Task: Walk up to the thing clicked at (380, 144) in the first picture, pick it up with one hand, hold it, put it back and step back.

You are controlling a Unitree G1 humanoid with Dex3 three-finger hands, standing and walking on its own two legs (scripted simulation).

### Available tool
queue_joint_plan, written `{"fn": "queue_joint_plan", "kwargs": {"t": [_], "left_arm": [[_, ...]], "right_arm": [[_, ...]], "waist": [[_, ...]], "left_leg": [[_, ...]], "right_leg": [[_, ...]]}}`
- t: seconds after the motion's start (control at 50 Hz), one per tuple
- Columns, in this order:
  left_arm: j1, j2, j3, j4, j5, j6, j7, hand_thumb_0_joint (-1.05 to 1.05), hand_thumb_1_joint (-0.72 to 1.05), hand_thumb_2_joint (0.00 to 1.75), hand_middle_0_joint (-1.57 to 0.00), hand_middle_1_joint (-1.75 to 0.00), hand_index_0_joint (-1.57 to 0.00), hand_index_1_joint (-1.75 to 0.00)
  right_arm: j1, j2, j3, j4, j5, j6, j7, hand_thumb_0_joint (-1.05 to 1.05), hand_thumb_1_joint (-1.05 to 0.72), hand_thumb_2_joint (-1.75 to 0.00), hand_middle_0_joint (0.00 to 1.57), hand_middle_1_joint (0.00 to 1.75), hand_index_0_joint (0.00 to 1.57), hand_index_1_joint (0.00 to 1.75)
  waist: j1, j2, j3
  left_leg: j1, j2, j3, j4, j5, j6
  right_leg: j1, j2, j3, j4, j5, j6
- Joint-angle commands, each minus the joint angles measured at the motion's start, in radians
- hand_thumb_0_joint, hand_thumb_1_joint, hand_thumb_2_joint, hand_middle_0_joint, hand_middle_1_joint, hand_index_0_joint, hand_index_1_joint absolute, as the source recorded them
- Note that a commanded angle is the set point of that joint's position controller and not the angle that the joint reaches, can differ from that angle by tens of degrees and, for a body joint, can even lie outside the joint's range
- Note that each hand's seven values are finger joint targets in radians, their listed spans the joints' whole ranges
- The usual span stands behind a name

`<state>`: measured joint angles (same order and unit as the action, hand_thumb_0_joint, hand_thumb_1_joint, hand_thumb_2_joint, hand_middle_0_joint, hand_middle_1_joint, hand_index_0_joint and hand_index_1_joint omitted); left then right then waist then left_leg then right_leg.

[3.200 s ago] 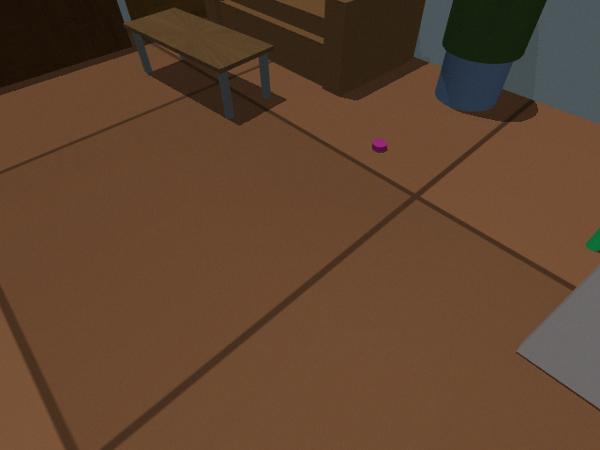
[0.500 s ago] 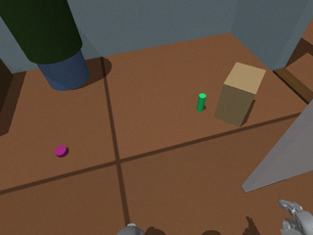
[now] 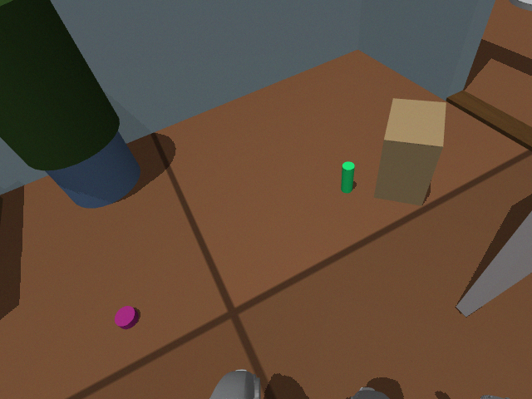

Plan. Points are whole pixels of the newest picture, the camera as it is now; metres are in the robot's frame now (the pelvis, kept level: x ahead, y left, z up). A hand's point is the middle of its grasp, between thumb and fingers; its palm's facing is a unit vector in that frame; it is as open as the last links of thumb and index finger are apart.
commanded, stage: walk up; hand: left
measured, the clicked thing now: (126, 317) +0.54 +0.68 -0.72
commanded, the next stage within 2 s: none
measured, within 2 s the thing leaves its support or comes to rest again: neither
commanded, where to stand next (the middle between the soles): +0.09 +0.64 m, yaw -27 degrees
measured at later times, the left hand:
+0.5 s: hand out of the picture +0.16 +0.51 -0.12, palm faces -0.22 -0.80 -0.57, open 7.4 cm
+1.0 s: hand out of the picture +0.18 +0.79 -0.13, palm faces -0.27 -0.76 -0.59, open 7.4 cm
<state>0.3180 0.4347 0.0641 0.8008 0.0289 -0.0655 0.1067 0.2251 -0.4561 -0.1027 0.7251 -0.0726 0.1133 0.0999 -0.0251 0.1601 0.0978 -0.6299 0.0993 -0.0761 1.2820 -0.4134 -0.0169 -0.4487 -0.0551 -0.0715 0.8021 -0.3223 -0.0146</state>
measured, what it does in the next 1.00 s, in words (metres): steps to the left, turning right: left foot, then right foot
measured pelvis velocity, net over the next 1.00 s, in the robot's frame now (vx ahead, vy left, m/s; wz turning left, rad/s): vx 0.01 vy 0.50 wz -0.29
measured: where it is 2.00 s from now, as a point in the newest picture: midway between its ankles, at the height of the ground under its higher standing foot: outside the picture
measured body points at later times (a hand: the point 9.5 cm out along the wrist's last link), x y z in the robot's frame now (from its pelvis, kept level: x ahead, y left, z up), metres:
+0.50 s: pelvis +0.02 +0.23 -0.01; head +0.07 +0.19 +0.43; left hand +0.17 +0.55 -0.08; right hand +0.03 -0.09 -0.13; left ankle +0.04 +0.31 -0.67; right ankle +0.08 +0.13 -0.70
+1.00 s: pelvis +0.01 +0.50 -0.01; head +0.05 +0.48 +0.44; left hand +0.19 +0.83 -0.09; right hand -0.03 +0.18 -0.12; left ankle +0.06 +0.57 -0.70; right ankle +0.03 +0.36 -0.64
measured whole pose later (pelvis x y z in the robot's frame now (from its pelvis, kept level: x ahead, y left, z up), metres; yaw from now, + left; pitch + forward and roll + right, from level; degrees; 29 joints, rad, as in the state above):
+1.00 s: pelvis +0.01 +0.50 -0.01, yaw -17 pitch -2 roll -2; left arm 0.27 0.49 0.08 0.89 -0.01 -0.03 0.11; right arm 0.27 -0.40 -0.09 0.71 -0.08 0.09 0.06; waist -0.07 0.05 0.15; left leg -0.44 0.03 0.07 0.92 -0.45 0.05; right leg -0.67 0.04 0.01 1.24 -0.46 -0.03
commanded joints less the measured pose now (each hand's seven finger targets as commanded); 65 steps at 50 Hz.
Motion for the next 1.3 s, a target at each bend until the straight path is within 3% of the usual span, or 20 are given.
{"fn": "queue_joint_plan", "kwargs": {"t": [0.0,0.08,0.14,0.16,0.18,0.3,0.38,0.46,0.56,0.7,0.76,0.78,0.8,0.82,0.92,1.08,1.1,1.12,1.14,1.28], "left_arm": [[0.015,0.401,0.135,-0.061,0.023,-0.024,0.017,0.00,0.90,0.90,-0.20,-0.30,-0.20,-0.30],[0.032,0.424,0.139,-0.063,0.028,-0.026,0.018,0.00,0.90,0.90,-0.20,-0.30,-0.20,-0.30],[-0.066,0.332,0.098,-0.080,0.018,-0.014,0.021,0.00,0.90,0.90,-0.20,-0.30,-0.20,-0.30],[-0.035,0.198,0.061,-0.092,0.001,-0.010,0.028,0.00,0.90,0.90,-0.20,-0.30,-0.20,-0.30],[-0.092,0.238,0.055,-0.089,-0.007,-0.016,0.059,0.00,0.90,0.90,-0.20,-0.30,-0.20,-0.30],[0.089,0.246,0.061,0.039,-0.050,-0.013,0.020,0.00,0.90,0.90,-0.20,-0.30,-0.20,-0.30],[0.240,0.218,0.065,0.038,-0.045,-0.020,0.023,0.00,0.90,0.90,-0.20,-0.30,-0.20,-0.30],[0.192,0.367,0.111,-0.074,-0.015,-0.015,0.056,0.00,0.90,0.90,-0.20,-0.30,-0.20,-0.30],[0.033,0.334,0.100,-0.100,-0.002,-0.019,0.036,0.00,0.90,0.90,-0.20,-0.30,-0.20,-0.30],[0.044,0.406,0.133,-0.083,0.031,-0.012,0.017,0.00,0.90,0.90,-0.20,-0.30,-0.20,-0.30],[-0.043,0.389,0.120,-0.084,0.022,0.001,0.019,0.00,0.90,0.90,-0.20,-0.30,-0.20,-0.30],[-0.061,0.300,0.097,-0.076,0.020,0.010,0.027,0.00,0.90,0.90,-0.20,-0.30,-0.20,-0.30],[-0.074,0.184,0.059,-0.098,-0.001,0.013,0.042,0.00,0.90,0.90,-0.20,-0.30,-0.20,-0.30],[-0.160,0.255,0.065,-0.099,0.007,0.002,0.067,0.00,0.90,0.90,-0.20,-0.30,-0.20,-0.30],[0.059,0.282,0.078,0.063,-0.041,0.011,0.024,0.00,0.90,0.90,-0.20,-0.30,-0.20,-0.30],[0.234,0.220,0.073,0.051,-0.043,0.006,0.035,0.00,0.90,0.90,-0.20,-0.30,-0.20,-0.30],[0.237,0.260,0.088,0.037,-0.030,0.001,0.043,0.00,0.90,0.90,-0.20,-0.30,-0.20,-0.30],[0.197,0.324,0.109,-0.010,-0.014,-0.001,0.046,0.00,0.90,0.90,-0.20,-0.30,-0.20,-0.30],[0.102,0.359,0.115,-0.049,-0.016,0.000,0.059,0.00,0.90,0.90,-0.20,-0.30,-0.20,-0.30],[-0.059,0.288,0.088,-0.050,0.008,-0.019,0.030,0.00,0.90,0.90,-0.20,-0.30,-0.20,-0.30]], "right_arm": [[-0.012,-0.195,-0.080,-0.105,0.000,-0.020,0.006,0.00,-0.90,-0.90,0.20,0.30,0.20,0.30],[-0.020,-0.206,-0.091,-0.122,0.002,-0.029,0.005,0.00,-0.90,-0.90,0.20,0.30,0.20,0.30],[0.232,-0.229,-0.118,-0.050,-0.015,-0.055,-0.014,0.00,-0.90,-0.90,0.20,0.30,0.20,0.30],[0.213,-0.349,-0.137,-0.075,-0.033,-0.068,-0.027,0.00,-0.90,-0.90,0.20,0.30,0.20,0.30],[0.095,-0.417,-0.141,-0.095,-0.001,-0.077,-0.042,0.00,-0.90,-0.90,0.20,0.30,0.20,0.30],[-0.023,-0.207,-0.079,-0.158,-0.007,-0.076,-0.063,0.00,-0.90,-0.90,0.20,0.30,0.20,0.30],[-0.099,-0.176,-0.057,-0.213,-0.010,-0.050,-0.059,0.00,-0.90,-0.90,0.20,0.30,0.20,0.30],[0.034,-0.193,-0.063,-0.216,0.002,-0.024,-0.075,0.00,-0.90,-0.90,0.20,0.30,0.20,0.30],[0.054,-0.200,-0.079,-0.160,0.001,-0.012,-0.041,0.00,-0.90,-0.90,0.20,0.30,0.20,0.30],[0.009,-0.192,-0.081,-0.160,0.007,-0.007,-0.018,0.00,-0.90,-0.90,0.20,0.30,0.20,0.30],[0.193,-0.212,-0.103,-0.097,0.004,-0.018,-0.020,0.00,-0.90,-0.90,0.20,0.30,0.20,0.30],[0.306,-0.239,-0.115,-0.062,-0.011,-0.028,-0.026,0.00,-0.90,-0.90,0.20,0.30,0.20,0.30],[0.252,-0.358,-0.127,-0.096,-0.016,-0.039,-0.038,0.00,-0.90,-0.90,0.20,0.30,0.20,0.30],[0.085,-0.420,-0.126,-0.112,0.009,-0.047,-0.054,0.00,-0.90,-0.90,0.20,0.30,0.20,0.30],[-0.065,-0.241,-0.083,-0.150,0.001,-0.062,-0.070,0.00,-0.90,-0.90,0.20,0.30,0.20,0.30],[-0.027,-0.160,-0.058,-0.183,-0.005,-0.031,-0.056,0.00,-0.90,-0.90,0.20,0.30,0.20,0.30],[0.013,-0.113,-0.048,-0.177,0.006,-0.035,-0.055,0.00,-0.90,-0.90,0.20,0.30,0.20,0.30],[0.086,-0.088,-0.044,-0.182,0.002,-0.034,-0.051,0.00,-0.90,-0.90,0.20,0.30,0.20,0.30],[0.075,-0.172,-0.071,-0.191,-0.016,-0.017,-0.076,0.00,-0.90,-0.90,0.20,0.30,0.20,0.30],[0.094,-0.159,-0.080,-0.091,0.038,-0.020,-0.048,0.00,-0.90,-0.90,0.20,0.30,0.20,0.30]], "waist": [[0.002,-0.332,-0.051],[0.020,-0.338,-0.089],[-0.145,-0.140,-0.169],[-0.139,0.252,-0.107],[-0.114,0.319,-0.079],[-0.033,0.118,-0.117],[0.072,-0.016,-0.143],[0.059,-0.135,-0.263],[-0.009,-0.227,-0.058],[0.038,-0.382,-0.078],[-0.067,-0.313,-0.156],[-0.144,-0.105,-0.142],[-0.134,0.269,-0.057],[-0.103,0.255,0.037],[-0.011,0.070,-0.016],[0.082,-0.048,-0.145],[0.096,-0.166,-0.164],[0.069,-0.345,-0.206],[0.048,-0.236,-0.192],[-0.005,-0.287,-0.116]], "left_leg": [[0.033,0.021,0.036,-0.122,-0.010,0.016],[0.107,0.012,0.069,-0.255,-0.097,0.035],[0.441,-0.048,0.065,-0.606,-0.065,0.036],[0.458,0.183,-0.317,-0.835,0.019,0.096],[0.367,0.269,-0.551,-0.936,0.067,0.218],[0.425,0.134,-0.104,-0.660,0.673,0.224],[0.216,0.064,0.035,-0.471,0.614,0.150],[-0.178,-0.036,-0.068,0.160,-0.221,0.000],[-0.029,-0.004,-0.041,0.135,-0.004,0.019],[0.073,-0.005,0.071,-0.178,-0.149,0.039],[0.376,-0.044,0.105,-0.434,-0.115,0.071],[0.454,-0.043,0.027,-0.600,-0.151,0.076],[0.319,0.214,-0.434,-0.861,-0.171,0.145],[0.141,0.290,-0.653,-1.023,-0.203,0.228],[0.241,0.116,-0.206,-0.782,0.130,0.151],[0.267,0.080,-0.041,-0.551,0.553,0.079],[0.146,0.007,0.007,-0.383,0.436,0.013],[-0.129,-0.067,0.028,-0.132,-0.198,-0.075],[-0.165,-0.021,-0.109,0.068,-0.256,-0.065],[0.085,-0.056,-0.035,0.035,-0.009,0.006]], "right_leg": [[-0.091,-0.168,0.297,-0.340,-0.279,-0.186],[-0.090,-0.197,0.360,-0.265,-0.196,-0.209],[-0.270,-0.079,0.203,0.148,-0.040,-0.101],[-0.517,0.161,0.016,0.441,-0.284,-0.030],[-0.513,0.117,0.142,0.506,-0.361,-0.055],[-0.248,0.041,0.006,0.361,-0.161,-0.013],[0.195,0.028,0.012,-0.173,0.121,-0.059],[0.410,-0.494,0.792,-0.364,0.178,-0.358],[-0.023,-0.213,0.380,-0.316,-0.118,-0.206],[-0.101,-0.170,0.391,-0.289,-0.294,-0.198],[-0.248,-0.136,0.305,-0.146,-0.216,-0.123],[-0.376,-0.004,0.192,0.153,-0.235,-0.072],[-0.559,0.197,0.053,0.485,-0.359,-0.012],[-0.504,0.130,0.180,0.555,-0.331,-0.037],[-0.277,0.081,0.094,0.500,-0.129,-0.019],[0.235,0.015,0.059,-0.233,0.094,-0.054],[0.395,-0.047,0.202,-0.321,0.146,-0.087],[0.553,-0.351,0.602,-0.285,0.305,-0.229],[0.381,-0.533,0.785,-0.315,0.349,-0.387],[0.037,-0.146,0.275,-0.235,-0.041,-0.187]]}}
